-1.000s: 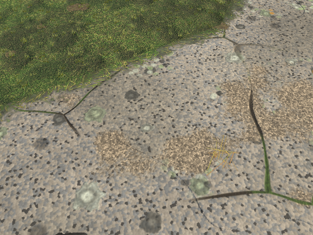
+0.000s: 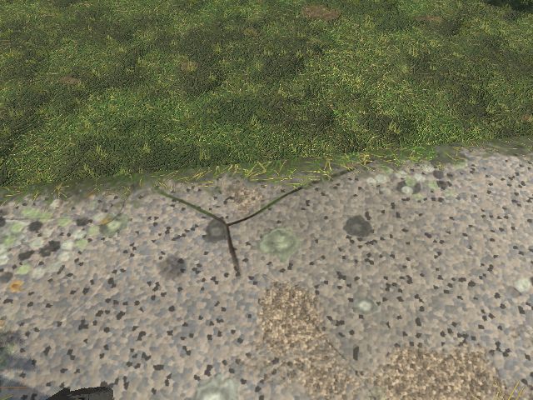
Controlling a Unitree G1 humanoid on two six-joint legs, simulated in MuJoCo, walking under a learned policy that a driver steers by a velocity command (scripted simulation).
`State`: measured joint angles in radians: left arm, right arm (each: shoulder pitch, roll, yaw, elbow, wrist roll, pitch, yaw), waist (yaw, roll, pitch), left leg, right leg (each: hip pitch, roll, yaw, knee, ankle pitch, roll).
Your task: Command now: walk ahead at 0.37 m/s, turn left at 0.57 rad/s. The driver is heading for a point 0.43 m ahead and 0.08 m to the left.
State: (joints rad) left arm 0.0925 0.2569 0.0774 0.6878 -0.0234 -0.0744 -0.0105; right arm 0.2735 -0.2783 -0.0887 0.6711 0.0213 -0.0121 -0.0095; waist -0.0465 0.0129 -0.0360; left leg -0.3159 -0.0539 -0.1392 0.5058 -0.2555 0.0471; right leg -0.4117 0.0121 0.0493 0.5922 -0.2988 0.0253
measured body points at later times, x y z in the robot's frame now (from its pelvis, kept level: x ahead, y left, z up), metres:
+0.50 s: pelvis +0.21 +0.05 -0.03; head +0.26 +0.06 +0.42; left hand +0.10 +0.32 -0.15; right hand +0.52 -0.08 -0.09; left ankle +0.30 +0.18 -0.74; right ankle +0.05 -0.14 -0.73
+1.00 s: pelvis +0.37 +0.10 -0.01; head +0.39 +0.10 +0.44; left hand +0.41 +0.39 -0.11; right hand +0.60 -0.08 -0.12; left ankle +0.31 +0.18 -0.74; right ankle +0.48 +0.00 -0.74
